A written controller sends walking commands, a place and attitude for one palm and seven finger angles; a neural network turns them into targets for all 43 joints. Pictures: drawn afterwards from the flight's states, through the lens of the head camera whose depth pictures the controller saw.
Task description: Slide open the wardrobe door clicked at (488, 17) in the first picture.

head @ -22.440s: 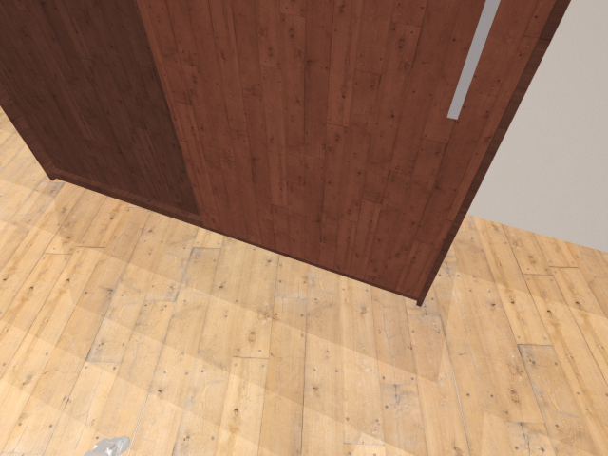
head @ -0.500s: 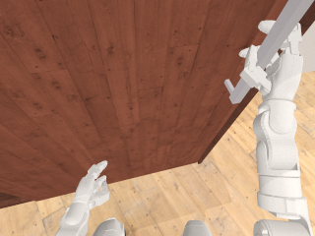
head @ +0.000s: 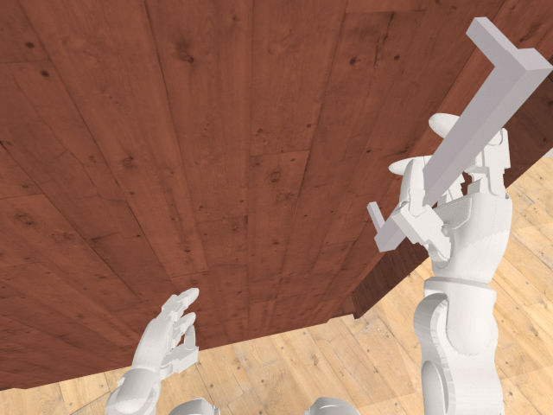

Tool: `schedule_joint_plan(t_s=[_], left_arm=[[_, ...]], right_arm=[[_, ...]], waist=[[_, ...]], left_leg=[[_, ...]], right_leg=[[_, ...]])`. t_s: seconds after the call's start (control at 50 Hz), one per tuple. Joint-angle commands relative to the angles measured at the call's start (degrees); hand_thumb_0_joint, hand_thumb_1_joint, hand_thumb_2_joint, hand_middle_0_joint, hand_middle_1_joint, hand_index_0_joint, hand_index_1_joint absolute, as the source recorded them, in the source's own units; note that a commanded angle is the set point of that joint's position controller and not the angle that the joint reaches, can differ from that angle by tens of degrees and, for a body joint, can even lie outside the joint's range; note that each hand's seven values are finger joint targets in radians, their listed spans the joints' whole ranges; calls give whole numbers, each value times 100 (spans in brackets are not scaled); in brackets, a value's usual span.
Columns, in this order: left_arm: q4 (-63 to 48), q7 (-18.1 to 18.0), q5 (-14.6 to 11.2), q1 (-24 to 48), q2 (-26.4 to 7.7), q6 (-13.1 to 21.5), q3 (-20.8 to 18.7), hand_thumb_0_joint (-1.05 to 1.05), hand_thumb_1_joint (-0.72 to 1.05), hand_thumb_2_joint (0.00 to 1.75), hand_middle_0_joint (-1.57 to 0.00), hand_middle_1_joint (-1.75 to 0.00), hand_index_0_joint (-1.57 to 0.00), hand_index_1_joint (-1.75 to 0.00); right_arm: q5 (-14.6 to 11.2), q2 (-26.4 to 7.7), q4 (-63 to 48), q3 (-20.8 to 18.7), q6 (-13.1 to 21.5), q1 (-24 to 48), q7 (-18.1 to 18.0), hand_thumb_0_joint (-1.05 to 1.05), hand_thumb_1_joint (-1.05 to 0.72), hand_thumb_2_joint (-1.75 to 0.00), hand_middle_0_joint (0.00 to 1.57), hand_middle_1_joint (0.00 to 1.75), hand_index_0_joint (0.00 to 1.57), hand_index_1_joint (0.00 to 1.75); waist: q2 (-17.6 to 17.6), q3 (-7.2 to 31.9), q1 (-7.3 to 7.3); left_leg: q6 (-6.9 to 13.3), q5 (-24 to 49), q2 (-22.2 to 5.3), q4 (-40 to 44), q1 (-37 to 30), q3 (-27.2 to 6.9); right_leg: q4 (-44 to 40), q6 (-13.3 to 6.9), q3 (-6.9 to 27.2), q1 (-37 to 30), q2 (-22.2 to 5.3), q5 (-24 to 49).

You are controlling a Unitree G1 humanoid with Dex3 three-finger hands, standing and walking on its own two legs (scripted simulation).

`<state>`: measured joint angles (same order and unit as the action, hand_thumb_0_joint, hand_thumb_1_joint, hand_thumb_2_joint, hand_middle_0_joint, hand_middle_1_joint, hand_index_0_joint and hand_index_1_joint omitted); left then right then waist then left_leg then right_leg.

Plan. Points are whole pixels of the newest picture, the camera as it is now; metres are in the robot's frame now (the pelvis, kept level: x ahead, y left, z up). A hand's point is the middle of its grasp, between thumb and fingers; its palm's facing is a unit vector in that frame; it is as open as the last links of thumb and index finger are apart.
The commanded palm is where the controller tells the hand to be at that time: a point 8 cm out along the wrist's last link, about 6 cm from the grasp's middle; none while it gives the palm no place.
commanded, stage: step sideways, sliding the door along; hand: right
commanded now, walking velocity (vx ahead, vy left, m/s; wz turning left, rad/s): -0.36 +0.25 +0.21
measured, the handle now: (421, 165) +0.33 -0.16 +0.20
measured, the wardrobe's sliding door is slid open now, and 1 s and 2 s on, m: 0.11 0.29 0.48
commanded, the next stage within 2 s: none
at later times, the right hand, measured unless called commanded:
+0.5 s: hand (321, 221) +0.27 -0.05 +0.21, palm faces -0.10 +0.99 -0.04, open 6.1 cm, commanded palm +0.25 -0.05 +0.19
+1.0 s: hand (232, 232) +0.26 +0.03 +0.21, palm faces +0.00 +1.00 +0.00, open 5.9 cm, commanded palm +0.23 +0.05 +0.20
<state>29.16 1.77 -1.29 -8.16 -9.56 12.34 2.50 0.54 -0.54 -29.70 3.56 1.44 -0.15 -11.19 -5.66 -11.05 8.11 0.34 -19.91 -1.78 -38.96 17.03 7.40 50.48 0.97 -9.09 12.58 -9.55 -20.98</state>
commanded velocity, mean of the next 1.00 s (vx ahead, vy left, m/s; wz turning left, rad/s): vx -0.10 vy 0.29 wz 0.05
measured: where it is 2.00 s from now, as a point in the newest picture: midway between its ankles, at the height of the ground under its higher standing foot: outside the picture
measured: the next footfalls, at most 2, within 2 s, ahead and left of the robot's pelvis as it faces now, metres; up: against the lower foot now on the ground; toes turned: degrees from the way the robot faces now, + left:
right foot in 0.14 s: +0.03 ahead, -0.15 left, +0.00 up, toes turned -3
left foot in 0.58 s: -0.04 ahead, +0.18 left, +0.00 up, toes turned +13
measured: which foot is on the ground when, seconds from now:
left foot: down 0.00-0.14, up 0.16-0.56, down 0.58-0.82, up 0.84-1.00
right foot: down 0.00-0.00, up 0.02-0.12, down 0.14-0.60, up 0.62-0.78, down 0.80-1.00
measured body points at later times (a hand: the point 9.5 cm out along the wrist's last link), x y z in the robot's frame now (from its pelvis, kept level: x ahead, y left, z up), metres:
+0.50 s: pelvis -0.05 +0.02 +0.03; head +0.03 +0.02 +0.47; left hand +0.15 +0.21 -0.06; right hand +0.27 -0.10 +0.21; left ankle -0.06 +0.15 -0.67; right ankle -0.01 -0.15 -0.72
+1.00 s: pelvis -0.13 +0.12 +0.02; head -0.05 +0.10 +0.46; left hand +0.03 +0.36 -0.07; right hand +0.25 -0.02 +0.21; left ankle -0.16 +0.26 -0.61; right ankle -0.11 -0.02 -0.72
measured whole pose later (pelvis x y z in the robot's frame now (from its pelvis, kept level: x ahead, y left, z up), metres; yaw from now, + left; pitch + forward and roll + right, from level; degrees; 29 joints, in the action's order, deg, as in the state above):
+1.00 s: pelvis -0.13 +0.12 +0.02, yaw +7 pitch -2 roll +4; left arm 34.3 3.1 -1.9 -7.1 -10.8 1.0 -2.3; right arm -2.0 -7.8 -3.4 -0.4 1.7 25.9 -8.6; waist -1.0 -12.9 4.7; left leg 0.1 -23.9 0.3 -71.1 30.2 1.0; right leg 29.5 2.2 -4.2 12.1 -9.3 -14.7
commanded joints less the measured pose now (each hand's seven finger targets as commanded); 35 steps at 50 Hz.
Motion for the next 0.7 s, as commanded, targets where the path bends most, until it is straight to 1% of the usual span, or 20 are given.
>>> schedule_joint_plan(t_s=[0.0, 0.04, 0.06, 0.08, 0.1, 0.12, 0.14, 0.16, 0.22, 0.32, 0.42, 0.48, 0.52, 0.54, 0.56, 0.58, 0.6, 0.62, 0.64, 0.68], left_arm=[[-1069, -114, -29, 507, -464, 110, -324, 0, 90, 90, -20, -30, -20, -30], [-923, -63, 49, 603, -461, 134, -265, 0, 90, 90, -20, -30, -20, -30], [-812, -15, 55, 625, -369, 67, -186, 0, 90, 90, -20, -30, -20, -30], [-700, 13, 84, 574, -406, 4, -230, 0, 90, 90, -20, -30, -20, -30], [-776, 86, 105, 625, -629, 4, -379, 0, 90, 90, -20, -30, -20, -30], [-925, 163, 76, 691, -770, -26, -508, 0, 90, 90, -20, -30, -20, -30], [-893, 169, 41, 596, -907, -123, -556, 0, 90, 90, -20, -30, -20, -30], [-940, 166, 80, 713, -863, -188, -571, 0, 90, 90, -20, -30, -20, -30], [-826, 112, 106, 660, -682, -140, -502, 0, 90, 90, -20, -30, -20, -30], [-748, 94, 107, 709, -645, -272, -469, 0, 90, 90, -20, -30, -20, -30], [-740, 23, 101, 878, -574, -372, -386, 0, 90, 90, -20, -30, -20, -30], [-726, -8, 63, 1030, -542, -391, -345, 0, 90, 90, -20, -30, -20, -30], [-707, -23, -58, 1058, -498, -397, -326, 0, 90, 90, -20, -30, -20, -30], [-666, -52, -156, 1042, -453, -395, -317, 0, 90, 90, -20, -30, -20, -30], [-666, -92, -194, 974, -325, -410, -289, 0, 90, 90, -20, -30, -20, -30], [-733, -145, -199, 1117, -230, -405, -274, 0, 90, 90, -20, -30, -20, -30], [-668, -163, -139, 1120, -164, -358, -227, 0, 90, 90, -20, -30, -20, -30], [-606, -166, -169, 998, -384, -326, -412, 0, 90, 90, -20, -30, -20, -30], [-525, -180, -148, 942, -422, -274, -459, 0, 90, 90, -20, -30, -20, -30], [-425, -167, -134, 984, -286, -357, -361, 0, 90, 90, -20, -30, -20, -30]], right_arm=[[20, 8, -2205, 2142, 1197, 1393, 716, 0, -90, -90, 45, 140, 45, 140], [-46, 201, -3036, 2335, 1385, 1489, 761, 0, -90, -90, 45, 140, 45, 140], [-19, 343, -2993, 2467, 1518, 1416, 774, 0, -90, -90, 45, 140, 45, 140], [6, 209, -2860, 2372, 1636, 1357, 804, 0, -90, -90, 45, 140, 45, 140], [1, 57, -2778, 2277, 1708, 1273, 849, 0, -90, -90, 45, 140, 45, 140], [44, 39, -2548, 2249, 1762, 1143, 908, 0, -90, -90, 45, 140, 45, 140], [142, -173, -1821, 2005, 1728, 763, 859, 0, -90, -90, 45, 140, 45, 140], [144, -140, -2047, 1863, 1590, 1222, 832, 0, -90, -90, 45, 140, 45, 140], [130, -163, -1952, 1654, 1442, 1697, 788, 0, -90, -90, 45, 140, 45, 140], [89, -395, -1350, 1291, 1221, 2138, 776, 0, -90, -90, 45, 140, 45, 140], [-31, -536, -936, 1023, 1149, 2383, 707, 0, -90, -90, 45, 140, 45, 140], [-122, -437, -821, 1050, 1093, 2695, 679, 0, -90, -90, 45, 140, 45, 140], [-124, -402, -755, 1076, 1066, 2908, 687, 0, -90, -90, 45, 140, 45, 140], [-131, -444, -811, 1117, 1016, 3071, 678, 0, -90, -90, 45, 140, 45, 140], [-134, -569, -807, 1107, 1028, 3210, 664, 0, -90, -90, 45, 140, 45, 140], [-139, -758, -704, 1023, 1011, 3230, 635, 0, -90, -90, 45, 140, 45, 140], [-136, -730, -672, 1041, 940, 3048, 596, 0, -90, -90, 45, 140, 45, 140], [-194, -770, -596, 911, 926, 3006, 567, 0, -90, -90, 45, 140, 45, 140], [-259, -615, -680, 1010, 933, 3005, 551, 0, -90, -90, 45, 140, 45, 140], [-268, -362, -799, 1069, 1049, 3456, 525, 0, -90, -90, 45, 140, 45, 140]], waist=[[2743, 2392, -578], [1758, 2565, -797], [1529, 2573, -949], [1004, 2731, -1062], [-59, 2928, -983], [-684, 3355, -695], [-235, 3429, -724], [-11, 3030, -776], [-645, 2522, -860], [-1043, 2431, -873], [-1230, 2246, -893], [-1052, 2224, -921], [-538, 2391, -862], [-78, 2434, -913], [974, 2546, -932], [1946, 2585, -865], [2216, 2546, -720], [2537, 2707, -650], [2482, 2886, -714], [2035, 2867, -900]], left_leg=[[979, 9407, -1854, 453, -2272, -2552], [909, 8211, -1583, 214, -2130, -2197], [746, 7367, -1237, -83, -1817, -1542], [421, 5839, -786, -561, -977, -1031], [-26, 1906, -98, -1612, 564, -551], [-18, -1212, -67, -2582, 1348, -734], [13, -1675, -90, -3219, 1422, -948], [-34, -1582, 81, -3361, 1671, -888], [-110, -1069, -78, -3267, 2024, -728], [-190, -554, 117, -2210, 1548, -299], [-153, -360, 145, -1070, 814, -358], [-115, 0, 74, -20, 49, -505], [-110, 1227, -36, 1050, -655, -500], [-129, 2174, -95, 1534, -838, -494], [-17, 3833, -546, 1905, -1000, -848], [395, 5487, -1340, 1715, -1207, -1873], [690, 5714, -1735, 1811, -916, -2326], [943, 6742, -1685, 1444, -1678, -2343], [1058, 7005, -1631, 1150, -2140, -2267], [945, 6894, -1366, 812, -2385, -1513]], right_leg=[[1019, -87, 1095, 1517, 753, -2083], [-658, -88, 1016, 1084, 580, -1368], [-1646, 5, 804, 512, 540, -122], [-2516, 32, 654, -680, 354, 2009], [-2733, -389, 1617, -2021, -795, 5613], [-2271, -920, 2196, -2543, -1764, 7944], [-2113, -1127, 2026, -2589, -1904, 7666], [-2282, -1137, 1614, -2309, -1823, 7298], [-2361, -890, 1051, -2245, -1553, 6488], [-2600, -621, 508, -2385, -1368, 6155], [-2671, -610, 497, -2062, -1596, 5730], [-2462, -590, 636, -1558, -1648, 4757], [-1841, -423, 600, -1242, -1325, 3558], [-1566, -270, 375, -1242, -936, 2924], [-978, -104, 253, -913, -358, 1630], [-265, 81, 281, 101, 318, -597], [462, 84, 678, 409, 767, -1513], [1022, 52, 969, 822, 897, -1736], [994, 43, 1061, 935, 891, -1756], [-131, 80, 786, 901, 840, -1243]])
